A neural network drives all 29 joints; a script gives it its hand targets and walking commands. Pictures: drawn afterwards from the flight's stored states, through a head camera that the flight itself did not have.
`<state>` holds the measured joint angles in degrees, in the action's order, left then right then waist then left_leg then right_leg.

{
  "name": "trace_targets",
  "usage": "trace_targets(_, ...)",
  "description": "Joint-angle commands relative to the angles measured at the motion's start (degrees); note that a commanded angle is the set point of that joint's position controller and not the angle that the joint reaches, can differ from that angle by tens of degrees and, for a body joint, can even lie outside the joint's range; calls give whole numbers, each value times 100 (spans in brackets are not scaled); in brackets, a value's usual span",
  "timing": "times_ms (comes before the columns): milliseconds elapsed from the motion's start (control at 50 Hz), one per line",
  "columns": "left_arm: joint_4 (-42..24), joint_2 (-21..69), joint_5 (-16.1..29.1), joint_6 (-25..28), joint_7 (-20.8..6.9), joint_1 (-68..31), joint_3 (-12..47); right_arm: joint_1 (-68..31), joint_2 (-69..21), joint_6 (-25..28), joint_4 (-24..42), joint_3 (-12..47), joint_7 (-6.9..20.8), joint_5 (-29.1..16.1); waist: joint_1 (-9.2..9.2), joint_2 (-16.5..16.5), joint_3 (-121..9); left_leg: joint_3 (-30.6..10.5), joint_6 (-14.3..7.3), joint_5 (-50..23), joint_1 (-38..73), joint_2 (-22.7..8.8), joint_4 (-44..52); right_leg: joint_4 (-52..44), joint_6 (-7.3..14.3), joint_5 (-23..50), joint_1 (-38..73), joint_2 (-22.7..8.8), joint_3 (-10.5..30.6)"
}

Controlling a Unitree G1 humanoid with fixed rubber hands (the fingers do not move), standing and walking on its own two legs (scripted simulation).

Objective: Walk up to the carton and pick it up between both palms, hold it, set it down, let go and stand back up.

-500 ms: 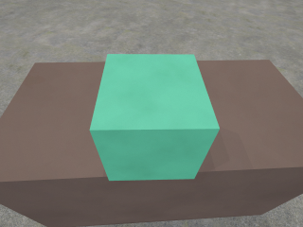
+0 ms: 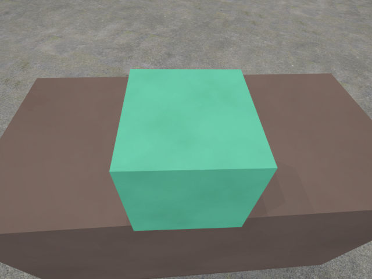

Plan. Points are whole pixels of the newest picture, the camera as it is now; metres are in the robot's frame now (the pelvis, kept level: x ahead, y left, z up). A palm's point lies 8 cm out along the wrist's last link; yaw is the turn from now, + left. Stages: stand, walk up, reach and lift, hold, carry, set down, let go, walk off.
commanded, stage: stand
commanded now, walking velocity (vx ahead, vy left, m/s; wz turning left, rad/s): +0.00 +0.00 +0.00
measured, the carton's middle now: (187, 150) +0.39 -0.01 +0.05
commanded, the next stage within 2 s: none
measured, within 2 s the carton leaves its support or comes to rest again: neither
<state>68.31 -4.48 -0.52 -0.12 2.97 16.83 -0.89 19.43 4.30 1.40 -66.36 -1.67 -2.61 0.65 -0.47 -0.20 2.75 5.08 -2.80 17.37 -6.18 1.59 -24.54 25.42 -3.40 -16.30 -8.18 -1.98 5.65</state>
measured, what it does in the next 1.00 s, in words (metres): stands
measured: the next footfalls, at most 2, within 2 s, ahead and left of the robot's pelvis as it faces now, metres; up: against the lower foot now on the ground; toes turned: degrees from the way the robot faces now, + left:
none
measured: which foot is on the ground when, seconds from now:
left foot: down 0.00-1.00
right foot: down 0.00-1.00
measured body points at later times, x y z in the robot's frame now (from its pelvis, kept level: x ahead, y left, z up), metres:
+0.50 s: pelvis +0.00 +0.00 +0.00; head +0.01 +0.01 +0.45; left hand -0.02 +0.20 -0.17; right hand -0.02 -0.19 -0.16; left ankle -0.04 +0.08 -0.74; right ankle -0.03 -0.16 -0.74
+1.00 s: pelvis +0.00 +0.01 +0.00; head +0.01 +0.01 +0.45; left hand -0.03 +0.20 -0.17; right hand -0.03 -0.19 -0.16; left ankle -0.04 +0.08 -0.74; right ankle -0.03 -0.16 -0.74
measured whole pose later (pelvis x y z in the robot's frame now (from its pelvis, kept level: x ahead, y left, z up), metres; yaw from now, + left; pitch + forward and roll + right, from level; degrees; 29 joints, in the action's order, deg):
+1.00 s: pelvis +0.00 +0.01 +0.00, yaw +0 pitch -2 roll +0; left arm 68.1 -4.1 -0.9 -0.4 3.2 17.4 -0.7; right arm 18.3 4.5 1.0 -66.7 -1.8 -2.3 0.6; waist -0.5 -0.5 3.1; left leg 5.0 -3.4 17.4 -5.0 2.2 -24.2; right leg 24.7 -4.0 -16.3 -6.8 -2.6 5.5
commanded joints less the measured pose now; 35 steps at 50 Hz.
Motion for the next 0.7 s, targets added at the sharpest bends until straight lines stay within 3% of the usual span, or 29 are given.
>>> trace_targets(0, -113, -565, 1, 41, 40, 474, -122, 470, 229, 5, 29, -23, -62, 40, 39, 95, 280, -483, -45, -2207, 236, -766, 380, -242, 258, 1443, -542, -179, -113)
trace_targets(20, -85, -512, -33, 35, 40, 583, -109, 646, 592, -8, 28, -79, -64, 23, -38, -121, 160, -486, -68, -2352, 413, -761, 386, -264, 188, 1498, -498, -164, -173)
trace_targets(40, -33, -297, -18, 31, 24, 691, -63, 776, 596, -3, -24, -109, -68, -24, -20, 29, 307, -497, -37, -2082, 219, -800, 392, -298, 149, 1546, -438, -173, -151)
trace_targets(80, -90, -383, 0, 34, 24, 480, -55, 686, 658, -20, 9, -102, -38, -15, -6, -179, 484, -539, -23, -2476, 201, -789, 431, -258, 214, 1644, -525, -181, -152)
trace_targets(100, -114, -497, 12, 64, 22, 518, -93, 769, 727, -13, -35, -121, 0, -7, -94, 121, 214, -497, -50, -2523, 311, -746, 343, -214, 206, 1618, -402, -190, -155)
trace_targets(120, -147, -603, -24, 75, 46, 358, -111, 537, 698, -1, 40, -143, -28, 46, -41, 182, 263, -458, -38, -2719, 220, -764, 367, -189, 244, 1625, -395, -215, -91)
trace_targets(160, -57, -566, 24, 47, 55, 657, -118, 527, 391, 26, 23, -86, -21, 32, 7, -56, 194, -447, -2, -2224, -44, -666, 402, -306, 141, 1836, -3, -215, -64)
trace_targets(180, -31, -515, 3, 41, 53, 607, -108, 414, 413, 29, 4, -62, -27, 35, 64, -143, 269, -427, 27, -2011, 77, -646, 472, -253, 187, 1597, -272, -177, -90)
trace_targets(200, -85, -563, -5, 18, 25, 470, -116, 428, 539, 32, 69, -109, -47, -15, 27, -278, 422, -442, 4, -1942, 78, -682, 404, -350, 189, 1898, -360, -237, -107)
trace_targets(240, -118, -522, -50, 16, 57, 391, -153, 566, 432, -9, -29, -66, -51, -14, 28, 48, 508, -417, 59, -2156, -43, -660, 530, -284, 205, 1788, -181, -266, -76)
trace_targets(260, -116, -522, -52, 0, 62, 489, -159, 427, 343, 18, -8, -59, -75, -17, -8, 161, 200, -471, -40, -2291, 291, -733, 416, -281, 220, 1758, -317, -208, -122)
trace_targets(280, -18, -423, 24, 4, 48, 713, -123, 559, 311, 2, -59, -34, -86, 1, 91, 54, 380, -605, -20, -2157, 214, -750, 499, -351, 238, 1473, -307, -212, -84)
trace_targets(320, -9, -111, -47, -3, 26, 620, -37, 391, 626, -10, 51, -122, -34, 18, 73, 54, 383, -538, -34, -2002, 167, -707, 540, -361, 210, 1402, -278, -195, -119)
trace_targets(340, -83, -454, -34, 44, 35, 535, -111, 587, 394, -20, -87, -84, -55, -9, 8, -146, 413, -620, -59, -2155, 130, -745, 516, -270, 231, 1499, -289, -178, -173)
trace_targets(360, 18, -297, -21, 10, 62, 734, -52, 655, 534, -8, -89, -57, -24, -6, 58, 171, 467, -590, -25, -2252, 85, -811, 558, -318, 237, 1463, -225, -202, -102)
trace_targets(380, -58, -299, -1, -1, 58, 627, -61, 540, 283, 4, -70, -52, -24, -20, 52, 236, 478, -556, -24, -1921, 163, -686, 577, -378, 220, 1329, -371, -236, -60)
trace_targets(400, -104, -285, -32, -26, 77, 475, -53, 638, 295, 11, -117, -16, -27, -17, -3, 26, 493, -611, -12, -2171, 238, -799, 543, -287, 191, 1404, -427, -222, -125)
trace_targets(420, -143, -467, -30, 6, 59, 472, -81, 485, 312, -2, -108, -20, -46, -29, -20, 185, 392, -594, -58, -2447, 277, -795, 544, -278, 205, 1412, -474, -176, -154)
trace_targets(440, -31, -203, 1, -32, 36, 570, -55, 527, 630, 37, 24, -82, -25, 16, -1, -45, 413, -583, -98, -2447, 353, -808, 478, -329, 225, 1343, -488, -189, -152)
trace_targets(460, -101, -307, -9, -3, 24, 404, -58, 329, 720, 42, 105, -151, -47, -6, -58, -88, 307, -592, -78, -2488, 464, -772, 466, -210, 211, 1394, -556, -141, -207)
trace_targets(480, -60, -278, -6, -12, 6, 581, -44, 464, 592, 38, 38, -124, -1, 16, 14, 41, 419, -553, -58, -2649, 312, -821, 439, -253, 184, 1416, -424, -164, -182)
trace_targets(500, -72, -220, 0, 6, 15, 610, -17, 419, 287, 9, 70, -39, 1, 23, 48, 247, 387, -549, -33, -2268, 110, -743, 549, -307, 179, 1292, -258, -252, -144)
trace_targets(520, -71, -458, 5, -11, 16, 456, -59, 563, 454, 1, -41, -91, -36, -54, -54, 156, 611, -499, 2, -2214, 42, -698, 561, -319, 185, 1445, -429, -202, -198)
trace_targets(540, -29, -353, 4, -12, 74, 600, -77, 487, 610, 28, -8, -117, -68, 1, -16, 147, 284, -515, -69, -1994, 379, -732, 547, -354, 169, 1359, -350, -172, -177)
trace_targets(560, -36, -471, 2, -10, 65, 513, -57, 387, 441, 26, 90, -69, 1, 7, -49, -154, 566, -614, -73, -1995, 103, -724, 600, -345, 183, 1376, -497, -187, -99)
trace_targets(580, -83, -466, -30, -7, 38, 449, -84, 419, 662, 21, 27, -119, -19, -11, 18, -215, 512, -557, -94, -2022, 111, -713, 551, -391, 210, 1416, -291, -197, -136)
trace_targets(600, -62, -637, -10, 31, 59, 628, -112, 515, 607, 7, -9, -125, -27, -47, 41, 125, 469, -514, -38, -1911, 228, -708, 595, -379, 180, 1405, -448, -240, -106)
trace_targets(640, -31, -258, -23, 32, 25, 603, -14, 643, 359, -28, -36, -69, -31, -21, -49, -310, 631, -565, -39, -1504, -14, -671, 538, -370, 171, 1403, -368, -246, -114)
trace_targets(680, -6, -317, -7, 51, 65, 713, -14, 452, 388, 10, 1, -74, -16, -35, -23, -142, 233, -607, -145, -1680, 180, -723, 468, -347, 228, 1472, -245, -251, -62)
